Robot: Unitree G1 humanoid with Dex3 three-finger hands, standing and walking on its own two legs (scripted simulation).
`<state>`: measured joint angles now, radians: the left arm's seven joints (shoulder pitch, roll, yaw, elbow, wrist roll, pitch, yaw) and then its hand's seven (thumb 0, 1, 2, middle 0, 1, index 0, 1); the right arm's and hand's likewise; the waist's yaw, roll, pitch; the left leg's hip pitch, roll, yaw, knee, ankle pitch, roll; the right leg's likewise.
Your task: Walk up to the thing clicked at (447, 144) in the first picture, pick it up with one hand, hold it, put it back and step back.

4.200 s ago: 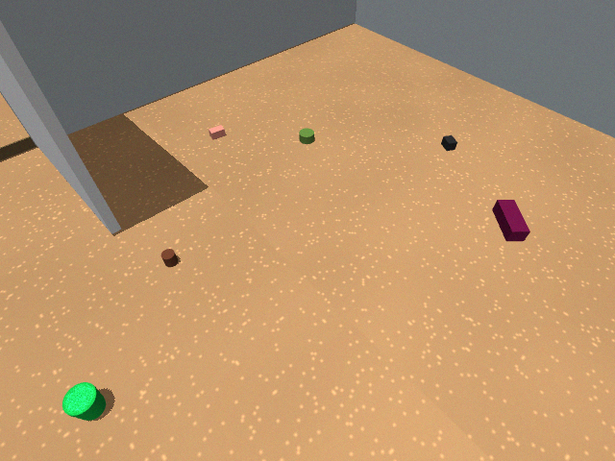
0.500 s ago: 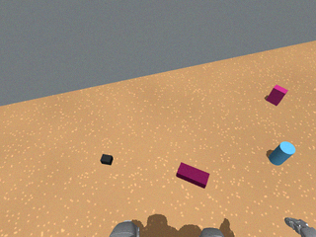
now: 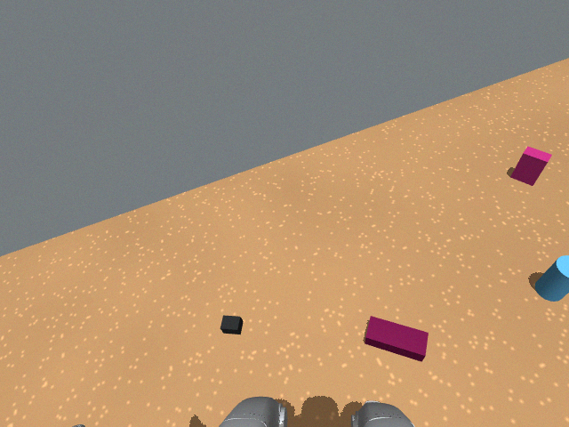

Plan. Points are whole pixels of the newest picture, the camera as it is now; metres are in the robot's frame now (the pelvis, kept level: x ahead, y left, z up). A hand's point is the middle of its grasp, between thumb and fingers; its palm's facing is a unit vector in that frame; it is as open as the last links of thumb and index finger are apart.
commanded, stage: walk up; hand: left
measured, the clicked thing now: (231, 324) +0.53 +0.30 -0.73
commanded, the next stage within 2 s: stand in 1.92 s
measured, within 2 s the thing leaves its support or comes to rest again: neither
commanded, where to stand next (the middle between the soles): +0.14 +0.06 m, yaw -2 degrees
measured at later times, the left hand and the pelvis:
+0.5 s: hand out of the picture +0.11 +0.37 -0.16, palm faces -0.02 -0.94 -0.34, open 7.4 cm; pelvis +0.05 +0.10 +0.00, yaw -1 degrees
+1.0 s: hand (92, 423) +0.16 +0.34 -0.12, palm faces -0.04 -0.93 -0.35, open 7.4 cm; pelvis +0.05 +0.09 +0.02, yaw -2 degrees
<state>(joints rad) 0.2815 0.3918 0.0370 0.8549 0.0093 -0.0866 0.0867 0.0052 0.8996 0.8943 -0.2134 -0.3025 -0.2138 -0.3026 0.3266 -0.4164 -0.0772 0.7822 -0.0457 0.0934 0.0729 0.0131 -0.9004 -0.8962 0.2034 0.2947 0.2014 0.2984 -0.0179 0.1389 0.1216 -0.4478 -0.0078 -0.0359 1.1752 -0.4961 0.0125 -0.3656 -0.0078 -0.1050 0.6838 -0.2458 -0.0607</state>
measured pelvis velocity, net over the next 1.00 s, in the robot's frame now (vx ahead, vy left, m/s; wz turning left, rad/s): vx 0.05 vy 0.09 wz -0.03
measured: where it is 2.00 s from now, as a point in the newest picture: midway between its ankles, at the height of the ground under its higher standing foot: outside the picture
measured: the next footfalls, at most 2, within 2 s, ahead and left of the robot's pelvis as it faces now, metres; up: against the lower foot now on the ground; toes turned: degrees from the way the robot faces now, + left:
left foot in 0.24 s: +0.10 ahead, +0.24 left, +0.00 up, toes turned +1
right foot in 0.50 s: +0.10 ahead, -0.03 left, +0.00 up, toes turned -2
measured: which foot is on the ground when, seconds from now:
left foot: up 0.00-0.22, down 0.24-1.00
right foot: down 0.00-0.26, up 0.28-0.48, down 0.50-1.00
